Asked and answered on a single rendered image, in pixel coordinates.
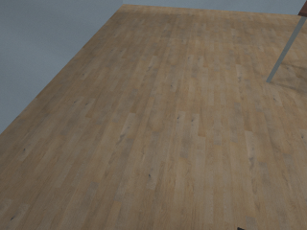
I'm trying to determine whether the table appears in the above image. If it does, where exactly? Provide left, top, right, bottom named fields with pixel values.
left=266, top=0, right=307, bottom=83

